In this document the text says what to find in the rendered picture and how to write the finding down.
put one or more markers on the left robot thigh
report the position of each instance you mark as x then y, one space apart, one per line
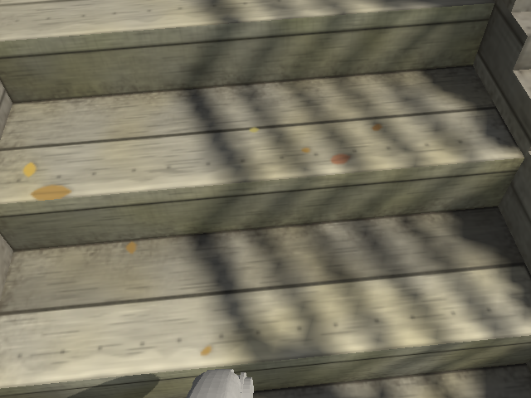
222 383

